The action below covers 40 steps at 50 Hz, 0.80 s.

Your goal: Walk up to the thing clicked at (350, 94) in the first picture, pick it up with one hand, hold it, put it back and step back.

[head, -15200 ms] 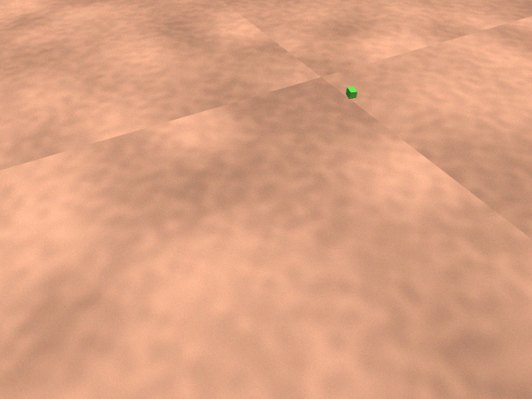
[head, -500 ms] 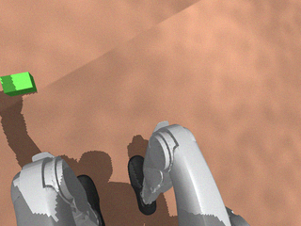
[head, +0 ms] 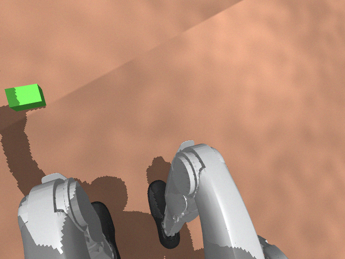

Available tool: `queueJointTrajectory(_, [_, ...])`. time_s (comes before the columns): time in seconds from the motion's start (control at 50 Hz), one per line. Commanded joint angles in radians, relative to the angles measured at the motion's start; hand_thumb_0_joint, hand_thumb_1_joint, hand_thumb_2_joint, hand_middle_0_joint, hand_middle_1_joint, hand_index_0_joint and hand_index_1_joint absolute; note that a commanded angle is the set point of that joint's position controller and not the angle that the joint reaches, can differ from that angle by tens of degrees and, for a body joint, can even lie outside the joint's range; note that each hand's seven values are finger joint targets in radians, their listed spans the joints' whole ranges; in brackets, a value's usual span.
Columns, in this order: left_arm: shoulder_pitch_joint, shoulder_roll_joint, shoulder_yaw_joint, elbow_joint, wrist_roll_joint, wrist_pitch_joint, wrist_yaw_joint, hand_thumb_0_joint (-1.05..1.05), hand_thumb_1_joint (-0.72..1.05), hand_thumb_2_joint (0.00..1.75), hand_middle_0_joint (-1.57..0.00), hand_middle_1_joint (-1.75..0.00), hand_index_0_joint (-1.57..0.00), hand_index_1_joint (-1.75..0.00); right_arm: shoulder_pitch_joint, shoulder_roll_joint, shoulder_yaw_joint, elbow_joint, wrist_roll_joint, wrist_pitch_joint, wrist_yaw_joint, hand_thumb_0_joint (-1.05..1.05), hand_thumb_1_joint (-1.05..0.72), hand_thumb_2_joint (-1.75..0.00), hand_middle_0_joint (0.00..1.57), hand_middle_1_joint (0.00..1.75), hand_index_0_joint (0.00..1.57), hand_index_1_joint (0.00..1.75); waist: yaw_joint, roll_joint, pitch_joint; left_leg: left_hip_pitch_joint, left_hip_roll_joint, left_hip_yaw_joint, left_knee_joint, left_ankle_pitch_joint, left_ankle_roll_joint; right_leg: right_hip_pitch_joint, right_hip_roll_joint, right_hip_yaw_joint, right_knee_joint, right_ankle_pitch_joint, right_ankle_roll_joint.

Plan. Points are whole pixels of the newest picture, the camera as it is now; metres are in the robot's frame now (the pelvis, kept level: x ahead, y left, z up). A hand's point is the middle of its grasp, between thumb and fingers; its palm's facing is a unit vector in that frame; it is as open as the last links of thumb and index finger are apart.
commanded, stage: rise first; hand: left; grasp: from above
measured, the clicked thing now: (26, 97) +0.52 +0.27 -0.31
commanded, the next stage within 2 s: approach in 0.06 s
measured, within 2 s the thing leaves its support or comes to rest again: neither
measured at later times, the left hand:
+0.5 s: hand (13, 83) +0.52 +0.26 -0.19, palm faces -0.42 -0.07 -0.90, open 13.1 cm
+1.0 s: hand (1, 112) +0.46 +0.30 -0.23, palm faces -0.52 -0.15 -0.84, open 13.4 cm
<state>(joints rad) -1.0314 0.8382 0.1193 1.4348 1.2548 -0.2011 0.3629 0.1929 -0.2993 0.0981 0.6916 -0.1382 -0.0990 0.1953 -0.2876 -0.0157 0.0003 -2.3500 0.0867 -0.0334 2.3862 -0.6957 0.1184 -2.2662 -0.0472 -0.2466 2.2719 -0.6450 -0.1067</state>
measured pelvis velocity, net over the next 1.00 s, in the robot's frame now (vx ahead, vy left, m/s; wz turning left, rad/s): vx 0.00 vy -0.01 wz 0.00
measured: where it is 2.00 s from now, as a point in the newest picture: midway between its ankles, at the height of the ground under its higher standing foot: (137, 237)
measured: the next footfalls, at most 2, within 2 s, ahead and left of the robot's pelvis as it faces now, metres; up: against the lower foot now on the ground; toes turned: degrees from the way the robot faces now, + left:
none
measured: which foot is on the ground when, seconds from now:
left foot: down 0.00-1.00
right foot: down 0.00-1.00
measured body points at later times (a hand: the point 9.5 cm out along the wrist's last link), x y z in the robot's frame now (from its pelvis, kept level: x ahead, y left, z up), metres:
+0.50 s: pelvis +0.00 +0.00 -0.01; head +0.27 +0.08 +0.34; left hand +0.53 +0.26 -0.14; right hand +0.02 -0.27 -0.09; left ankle +0.07 +0.10 -0.30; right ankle +0.10 -0.08 -0.30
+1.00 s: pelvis +0.00 -0.01 -0.01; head +0.28 +0.07 +0.32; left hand +0.49 +0.30 -0.19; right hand +0.01 -0.28 -0.09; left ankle +0.07 +0.10 -0.30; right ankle +0.10 -0.08 -0.30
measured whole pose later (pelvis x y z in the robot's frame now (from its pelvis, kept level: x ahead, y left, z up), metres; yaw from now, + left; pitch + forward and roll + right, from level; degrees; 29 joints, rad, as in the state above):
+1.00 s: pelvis +0.00 -0.01 -0.01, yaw +0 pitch +34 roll -9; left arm -1.04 0.89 0.10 1.45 1.18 -0.21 0.30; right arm 0.21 -0.31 0.15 0.69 -0.16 -0.13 0.20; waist -0.32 -0.08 0.09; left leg -2.36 0.08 -0.07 2.43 -0.68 0.08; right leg -2.28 -0.05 -0.28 2.31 -0.62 -0.13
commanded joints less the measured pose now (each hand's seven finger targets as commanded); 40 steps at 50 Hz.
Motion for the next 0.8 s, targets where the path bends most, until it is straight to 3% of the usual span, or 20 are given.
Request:
queueJointTrajectory(0.0, [-0.298,0.244,0.027,-0.12,-0.004,0.003,0.045,0.0,-0.21,0.72,-0.4,-0.65,-0.38,-0.66,0.26,-0.261,-0.076,0.02,0.001,0.009,-0.013,0.0,-0.9,-0.9,0.2,0.3,0.2,0.3,-0.018,0.362,-0.716,0.574,-0.052,-0.076,-0.224,0.272,-0.075,0.343,0.084,0.084,-0.199,0.269,0.06])
queueJointTrajectory(0.04, [-0.292,0.223,0.018,-0.092,-0.005,0.004,0.044,0.0,-0.19,0.72,-0.4,-0.65,-0.39,-0.66,0.259,-0.274,-0.077,0.014,-0.004,0.002,-0.01,0.0,-0.9,-0.9,0.2,0.3,0.2,0.3,-0.033,0.363,-0.65,0.555,-0.053,-0.081,-0.228,0.244,-0.076,0.305,0.078,0.082,-0.198,0.245,0.06])
queueJointTrajectory(0.12, [-0.286,0.26,0.046,-0.106,0.001,0.004,0.054,0.0,-0.18,0.71,-0.43,-0.61,-0.41,-0.63,0.242,-0.266,-0.072,0.008,-0.001,0.0,-0.012,0.0,-0.9,-0.9,0.2,0.3,0.2,0.3,-0.011,0.37,-0.665,0.556,-0.054,-0.084,-0.242,0.209,-0.078,0.296,0.075,0.082,-0.192,0.216,0.058])
queueJointTrajectory(0.14, [-0.296,0.253,0.039,-0.128,0.003,0.0,0.055,0.0,-0.26,0.79,-0.42,-0.59,-0.37,-0.64,0.241,-0.279,-0.086,0.004,-0.004,-0.001,-0.013,0.0,-0.9,-0.9,0.2,0.3,0.2,0.3,-0.015,0.394,-0.678,0.563,-0.056,-0.075,-0.239,0.209,-0.079,0.308,0.075,0.085,-0.197,0.22,0.059])
queueJointTrajectory(0.18, [-0.317,0.276,0.054,-0.154,0.006,0.002,0.057,0.0,-0.31,0.8,-0.32,-0.72,-0.3,-0.74,0.247,-0.261,-0.076,0.007,0.0,-0.001,-0.013,0.0,-0.9,-0.9,0.2,0.3,0.2,0.3,-0.008,0.394,-0.713,0.576,-0.056,-0.068,-0.236,0.228,-0.078,0.335,0.077,0.09,-0.198,0.239,0.058])
queueJointTrajectory(0.26, [-0.395,0.153,-0.023,-0.112,-0.008,-0.001,0.039,0.0,-0.38,0.86,-0.27,-0.76,-0.24,-0.79,0.268,-0.257,-0.069,0.017,-0.007,-0.008,-0.01,0.0,-0.9,-0.9,0.2,0.3,0.2,0.3,-0.095,0.331,-0.66,0.54,-0.055,-0.071,-0.206,0.213,-0.068,0.314,0.08,0.083,-0.214,0.24,0.066])
queueJointTrajectory(0.32, [-0.459,0.094,-0.084,-0.106,-0.019,-0.001,0.04,0.0,-0.39,0.87,-0.28,-0.76,-0.25,-0.79,0.275,-0.26,-0.066,0.036,-0.01,-0.014,-0.015,0.0,-0.9,-0.9,0.2,0.3,0.2,0.3,-0.106,0.335,-0.667,0.521,-0.055,-0.074,-0.205,0.196,-0.07,0.324,0.085,0.079,-0.22,0.233,0.066])
queueJointTrajectory(0.34, [-0.483,0.068,-0.106,-0.069,-0.014,0.005,0.04,0.0,-0.39,0.88,-0.27,-0.77,-0.24,-0.79,0.285,-0.262,-0.059,0.041,-0.014,-0.022,-0.015,0.0,-0.9,-0.9,0.2,0.3,0.2,0.3,-0.128,0.329,-0.644,0.535,-0.055,-0.086,-0.203,0.187,-0.073,0.288,0.083,0.074,-0.211,0.226,0.066])
queueJointTrajectory(0.42, [-0.565,0.091,-0.134,-0.031,0.014,0.024,0.069,0.0,-0.39,0.88,-0.26,-0.78,-0.24,-0.8,0.287,-0.269,-0.037,0.039,-0.021,-0.035,-0.013,0.0,-0.9,-0.9,0.2,0.3,0.2,0.3,-0.125,0.399,-0.65,0.583,-0.052,-0.105,-0.212,0.198,-0.09,0.244,0.082,0.062,-0.178,0.226,0.059])
queueJointTrajectory(0.44, [-0.545,0.144,-0.099,-0.055,0.023,0.03,0.079,0.0,-0.4,0.89,-0.26,-0.77,-0.24,-0.8,0.296,-0.282,-0.038,0.038,-0.02,-0.035,-0.012,0.0,-0.9,-0.9,0.2,0.3,0.2,0.3,-0.109,0.443,-0.678,0.617,-0.052,-0.107,-0.223,0.246,-0.098,0.259,0.081,0.061,-0.171,0.257,0.058])
queueJointTrajectory(0.46, [-0.537,0.152,-0.093,-0.023,0.036,0.043,0.094,0.0,-0.4,0.89,-0.28,-0.76,-0.24,-0.79,0.289,-0.274,-0.035,0.037,-0.018,-0.033,-0.014,0.0,-0.9,-0.9,0.2,0.3,0.2,0.3,-0.082,0.459,-0.696,0.613,-0.054,-0.096,-0.224,0.241,-0.098,0.266,0.084,0.066,-0.166,0.256,0.053])
queueJointTrajectory(0.48, [-0.535,0.18,-0.064,-0.014,0.044,0.053,0.102,0.0,-0.4,0.89,-0.29,-0.74,-0.25,-0.78,0.299,-0.283,-0.033,0.028,-0.023,-0.035,-0.01,0.0,-0.9,-0.9,0.2,0.3,0.2,0.3,-0.099,0.462,-0.689,0.617,-0.051,-0.098,-0.217,0.267,-0.099,0.271,0.076,0.065,-0.158,0.279,0.059])
queueJointTrajectory(0.5, [-0.503,0.209,-0.033,-0.016,0.055,0.066,0.117,0.0,-0.39,0.88,-0.29,-0.73,-0.25,-0.77,0.302,-0.289,-0.037,0.024,-0.023,-0.033,-0.007,0.0,-0.9,-0.9,0.2,0.3,0.2,0.3,-0.071,0.485,-0.717,0.624,-0.054,-0.088,-0.225,0.283,-0.1,0.287,0.076,0.07,-0.157,0.288,0.056])
queueJointTrajectory(0.56, [-0.456,0.254,0.037,-0.035,0.051,0.117,0.143,0.0,-0.38,0.87,-0.31,-0.7,-0.27,-0.74,0.289,-0.289,-0.041,-0.016,-0.017,-0.021,0.009,0.0,-0.9,-0.9,0.2,0.3,0.2,0.3,-0.041,0.487,-0.755,0.627,-0.054,-0.06,-0.218,0.339,-0.088,0.352,0.086,0.084,-0.165,0.336,0.056])
queueJointTrajectory(0.6, [-0.434,0.213,0.026,-0.034,0.028,0.145,0.142,0.0,-0.38,0.86,-0.3,-0.72,-0.26,-0.75,0.274,-0.281,-0.038,-0.05,-0.009,-0.021,0.018,0.0,-0.9,-0.9,0.2,0.3,0.2,0.3,-0.053,0.451,-0.762,0.566,-0.058,-0.035,-0.205,0.345,-0.075,0.413,0.092,0.093,-0.18,0.366,0.061])
queueJointTrajectory(0.62, [-0.391,0.25,0.06,-0.008,0.015,0.161,0.139,0.0,-0.37,0.85,-0.29,-0.73,-0.26,-0.76,0.276,-0.288,-0.042,-0.047,-0.006,-0.02,0.021,0.0,-0.9,-0.9,0.2,0.3,0.2,0.3,-0.049,0.404,-0.737,0.52,-0.058,-0.028,-0.197,0.331,-0.066,0.425,0.093,0.097,-0.187,0.361,0.067])
queueJointTrajectory(0.64, [-0.369,0.227,0.041,-0.034,0.002,0.17,0.13,0.0,-0.38,0.85,-0.27,-0.74,-0.24,-0.76,0.276,-0.278,-0.041,-0.064,-0.001,-0.017,0.023,0.0,-0.9,-0.9,0.2,0.3,0.2,0.3,-0.035,0.395,-0.765,0.495,-0.06,-0.018,-0.197,0.351,-0.063,0.465,0.094,0.104,-0.194,0.378,0.068])
queueJointTrajectory(0.7, [-0.266,0.257,0.072,0.059,-0.037,0.195,0.094,0.0,-0.41,0.87,-0.24,-0.78,-0.21,-0.8,0.294,-0.277,-0.052,-0.047,0.005,-0.01,0.024,0.0,-0.9,-0.89,0.2,0.3,0.2,0.3,-0.043,0.253,-0.694,0.358,-0.059,-0.017,-0.189,0.265,-0.041,0.512,0.098,0.118,-0.22,0.317,0.081])
queueJointTrajectory(0.72, [-0.242,0.249,0.075,0.087,-0.052,0.196,0.074,0.0,-0.4,0.86,-0.23,-0.8,-0.21,-0.82,0.302,-0.276,-0.053,-0.04,0.004,-0.01,0.024,0.0,-0.9,-0.9,0.2,0.3,0.2,0.3,-0.06,0.202,-0.644,0.305,-0.062,-0.018,-0.183,0.228,-0.032,0.517,0.094,0.126,-0.226,0.288,0.087])
queueJointTrajectory(0.78, [-0.229,0.236,0.052,0.076,-0.104,0.165,0.008,0.0,-0.38,0.84,-0.21,-0.86,-0.21,-0.86,0.281,-0.263,-0.042,-0.029,-0.002,-0.012,0.019,0.0,-0.9,-0.89,0.2,0.3,0.2,0.3,-0.082,0.107,-0.583,0.214,-0.068,-0.024,-0.158,0.157,-0.021,0.543,0.093,0.154,-0.25,0.206,0.1])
